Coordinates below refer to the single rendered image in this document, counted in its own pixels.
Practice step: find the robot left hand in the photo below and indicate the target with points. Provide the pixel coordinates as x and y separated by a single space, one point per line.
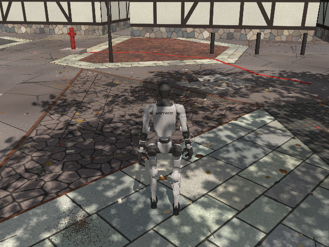
140 161

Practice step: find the robot right hand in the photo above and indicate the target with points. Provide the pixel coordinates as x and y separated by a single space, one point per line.
189 154

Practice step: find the robot right upper arm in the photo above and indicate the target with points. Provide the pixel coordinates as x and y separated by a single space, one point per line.
182 117

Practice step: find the robot left upper arm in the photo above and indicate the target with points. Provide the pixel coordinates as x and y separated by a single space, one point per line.
146 118

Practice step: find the robot right forearm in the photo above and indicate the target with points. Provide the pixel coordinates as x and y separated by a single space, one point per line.
187 139

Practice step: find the right robot thigh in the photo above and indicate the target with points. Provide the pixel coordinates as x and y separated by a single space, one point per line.
176 158

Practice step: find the robot left forearm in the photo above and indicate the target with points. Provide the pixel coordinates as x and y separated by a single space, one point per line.
142 141

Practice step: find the robot head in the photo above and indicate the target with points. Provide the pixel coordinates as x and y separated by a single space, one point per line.
164 89

